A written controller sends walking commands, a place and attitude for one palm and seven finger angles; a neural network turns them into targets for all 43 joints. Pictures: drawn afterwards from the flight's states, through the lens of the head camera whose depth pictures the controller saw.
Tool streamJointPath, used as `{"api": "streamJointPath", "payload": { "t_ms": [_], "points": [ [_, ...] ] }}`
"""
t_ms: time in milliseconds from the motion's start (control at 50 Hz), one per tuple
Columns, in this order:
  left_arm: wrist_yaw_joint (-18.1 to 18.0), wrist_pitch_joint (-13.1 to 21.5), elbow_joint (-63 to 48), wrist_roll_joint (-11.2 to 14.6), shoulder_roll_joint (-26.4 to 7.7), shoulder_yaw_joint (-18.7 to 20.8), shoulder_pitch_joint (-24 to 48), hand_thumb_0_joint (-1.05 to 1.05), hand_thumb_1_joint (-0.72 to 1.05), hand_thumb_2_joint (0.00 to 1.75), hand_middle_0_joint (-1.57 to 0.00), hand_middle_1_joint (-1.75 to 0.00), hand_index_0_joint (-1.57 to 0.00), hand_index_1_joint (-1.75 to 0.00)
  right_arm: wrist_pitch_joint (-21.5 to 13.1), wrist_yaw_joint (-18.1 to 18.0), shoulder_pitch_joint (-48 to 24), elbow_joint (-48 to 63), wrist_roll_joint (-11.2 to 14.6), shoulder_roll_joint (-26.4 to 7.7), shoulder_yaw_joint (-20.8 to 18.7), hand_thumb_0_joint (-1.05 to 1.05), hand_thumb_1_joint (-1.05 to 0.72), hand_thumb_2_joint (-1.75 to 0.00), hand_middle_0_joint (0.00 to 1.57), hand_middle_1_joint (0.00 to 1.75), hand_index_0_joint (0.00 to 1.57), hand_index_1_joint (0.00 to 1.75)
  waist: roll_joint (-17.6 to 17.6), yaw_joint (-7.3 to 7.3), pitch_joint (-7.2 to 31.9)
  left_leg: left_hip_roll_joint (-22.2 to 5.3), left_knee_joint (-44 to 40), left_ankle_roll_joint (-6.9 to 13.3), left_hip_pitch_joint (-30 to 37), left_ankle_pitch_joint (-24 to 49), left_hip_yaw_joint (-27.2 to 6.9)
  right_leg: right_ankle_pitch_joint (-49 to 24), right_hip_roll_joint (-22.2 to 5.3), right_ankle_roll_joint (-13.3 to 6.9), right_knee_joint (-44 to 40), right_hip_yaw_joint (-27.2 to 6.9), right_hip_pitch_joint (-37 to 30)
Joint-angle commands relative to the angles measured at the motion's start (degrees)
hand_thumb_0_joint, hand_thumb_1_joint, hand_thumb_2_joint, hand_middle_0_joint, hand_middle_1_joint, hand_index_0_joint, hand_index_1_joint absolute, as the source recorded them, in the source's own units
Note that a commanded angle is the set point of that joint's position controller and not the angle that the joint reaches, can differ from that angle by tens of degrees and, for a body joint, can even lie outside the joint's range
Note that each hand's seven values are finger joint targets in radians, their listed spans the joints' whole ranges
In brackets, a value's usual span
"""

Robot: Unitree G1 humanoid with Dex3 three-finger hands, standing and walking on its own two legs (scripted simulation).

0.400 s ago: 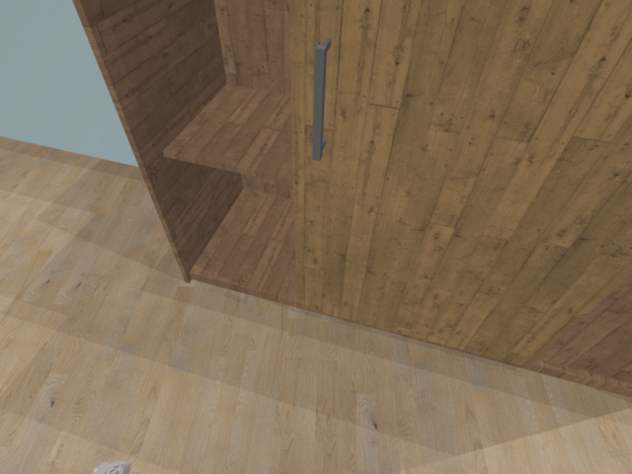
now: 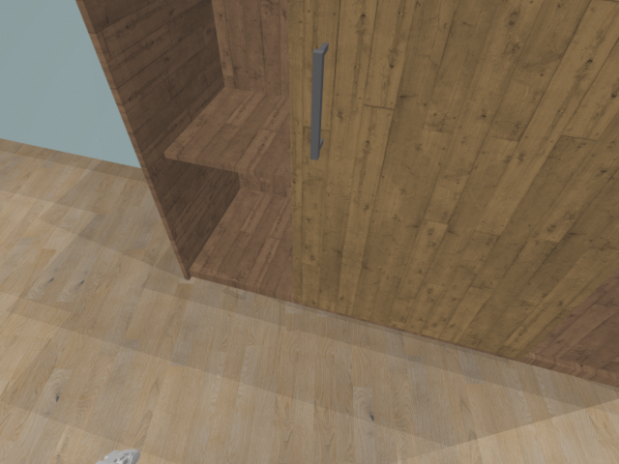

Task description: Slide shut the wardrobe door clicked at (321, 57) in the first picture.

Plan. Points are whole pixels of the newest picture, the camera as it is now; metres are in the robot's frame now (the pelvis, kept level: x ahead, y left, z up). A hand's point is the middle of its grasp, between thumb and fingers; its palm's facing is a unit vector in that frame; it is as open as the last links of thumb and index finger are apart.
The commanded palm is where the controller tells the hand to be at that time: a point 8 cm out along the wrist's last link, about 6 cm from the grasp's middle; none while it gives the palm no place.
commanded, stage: stand and wait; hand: right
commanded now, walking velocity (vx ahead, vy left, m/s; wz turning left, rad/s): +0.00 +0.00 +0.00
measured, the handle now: (319, 105) +0.74 +0.02 +0.09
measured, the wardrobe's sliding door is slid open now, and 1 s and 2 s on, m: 0.44 0.44 0.44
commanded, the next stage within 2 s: look at it before walking up in 0.42 s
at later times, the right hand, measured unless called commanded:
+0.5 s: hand out of the picture +0.07 -0.24 -0.15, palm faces -0.03 +0.94 -0.34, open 7.4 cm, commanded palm none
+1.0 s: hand out of the picture +0.06 -0.24 -0.15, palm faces -0.02 +0.94 -0.33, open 7.4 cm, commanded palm none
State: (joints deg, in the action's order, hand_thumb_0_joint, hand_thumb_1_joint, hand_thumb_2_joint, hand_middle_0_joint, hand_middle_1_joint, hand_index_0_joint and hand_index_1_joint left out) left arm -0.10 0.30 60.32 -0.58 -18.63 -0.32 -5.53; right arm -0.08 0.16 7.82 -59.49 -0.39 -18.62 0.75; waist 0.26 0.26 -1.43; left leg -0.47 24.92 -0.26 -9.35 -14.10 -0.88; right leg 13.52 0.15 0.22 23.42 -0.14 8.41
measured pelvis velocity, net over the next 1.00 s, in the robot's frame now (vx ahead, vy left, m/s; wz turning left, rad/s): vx -0.01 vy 0.01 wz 0.00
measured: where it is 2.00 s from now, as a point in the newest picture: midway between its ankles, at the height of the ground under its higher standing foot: outside the picture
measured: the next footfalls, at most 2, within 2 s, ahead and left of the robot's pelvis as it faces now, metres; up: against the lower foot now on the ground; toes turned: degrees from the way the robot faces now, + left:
right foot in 1.98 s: +0.03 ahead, -0.13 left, +0.00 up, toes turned +25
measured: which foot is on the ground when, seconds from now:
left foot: down 0.00-1.00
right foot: down 0.00-1.00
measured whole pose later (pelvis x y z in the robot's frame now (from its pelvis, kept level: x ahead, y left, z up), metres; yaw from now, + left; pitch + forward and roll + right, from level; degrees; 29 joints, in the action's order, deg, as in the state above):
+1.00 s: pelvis -0.01 +0.01 +0.00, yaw +0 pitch -2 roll +0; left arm -0.1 0.3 63.9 -0.2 -19.2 -0.7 -7.1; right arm -0.4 0.1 8.6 -62.1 -0.4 -19.3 0.5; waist 0.0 0.0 -1.7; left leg 0.3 20.9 0.3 -7.9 -11.2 -0.7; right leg 10.9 -0.7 0.9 19.9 -0.3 7.1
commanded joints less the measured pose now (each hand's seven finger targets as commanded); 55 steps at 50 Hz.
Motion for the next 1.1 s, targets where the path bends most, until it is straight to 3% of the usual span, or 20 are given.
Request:
{"api": "streamJointPath", "payload": {
  "t_ms": [0, 240, 300, 420, 600, 1080],
  "points": [
    [-0.8, 1.63, -3.21, -0.13, -11.69, 2.79, 2.75, 0.0, 0.9, 0.9, -0.2, -0.3, -0.2, -0.3, -1.66, -1.05, -2.44, 3.44, -0.14, -12.27, -2.73, 0.0, -0.9, -0.9, 0.2, 0.3, 0.2, 0.3, -0.29, -0.22, 4.5, -6.28, -4.26, 2.33, 1.14, 12.53, -5.39, -11.72, -6.37, -1.94, -3.22, -4.39, -1.74],
    [-0.72, 1.43, -0.84, -0.01, -12.02, 2.43, 1.7, 0.0, 0.9, 0.9, -0.2, -0.3, -0.2, -0.3, -1.6, -0.94, -2.18, 1.54, -0.12, -12.55, -2.66, 0.0, -0.9, -0.9, 0.2, 0.3, 0.2, 0.3, 0.23, -0.2, 2.17, -6.27, -6.77, 2.27, 0.41, 7.36, -6.14, -7.37, -6.41, -1.6, -5.2, -4.75, -0.73],
    [-0.72, 1.55, -0.48, 0.03, -12.08, 2.34, 1.23, 0.0, 0.9, 0.9, -0.2, -0.3, -0.2, -0.3, -1.69, -0.97, -2.0, 1.5, -0.11, -12.59, -2.65, 0.0, -0.9, -0.9, 0.2, 0.3, 0.2, 0.3, 0.09, -0.11, 3.53, -6.37, -6.57, 2.26, 1.35, 8.72, -5.93, -8.62, -6.66, -1.61, -5.1, -4.71, -1.29],
    [-0.71, 1.48, -0.27, 0.05, -12.17, 2.24, 1.07, 0.0, 0.9, 0.9, -0.2, -0.3, -0.2, -0.3, -1.66, -0.98, -2.42, 1.4, -0.16, -12.57, -2.6, 0.0, -0.9, -0.9, 0.2, 0.3, 0.2, 0.3, 0.58, -0.3, 2.15, -6.19, -7.06, 2.18, 0.64, 8.3, -6.03, -8.13, -6.64, -1.49, -5.7, -4.92, -0.97],
    [-0.73, 1.63, -0.19, 0.09, -12.08, 2.19, 0.96, 0.0, 0.9, 0.9, -0.2, -0.3, -0.2, -0.3, -1.79, -1.04, -2.25, 1.53, -0.2, -12.5, -2.7, 0.0, -0.9, -0.9, 0.2, 0.3, 0.2, 0.3, 0.5, -0.26, 3.16, -6.21, -6.97, 2.09, 1.46, 10.36, -5.85, -9.82, -6.85, -1.47, -5.67, -4.85, -1.6],
    [-0.62, 1.37, 0.06, 0.18, -12.01, 2.12, 0.85, 0.0, 0.9, 0.9, -0.2, -0.3, -0.2, -0.3, -1.77, -0.93, -1.2, 0.97, -0.27, -12.35, -2.48, 0.0, -0.9, -0.9, 0.2, 0.3, 0.2, 0.3, 0.13, -0.24, 1.83, -6.08, -8.55, 1.88, 0.51, 7.28, -5.99, -7.71, -6.76, -1.38, -6.47, -5.09, -1.48]
  ]
}}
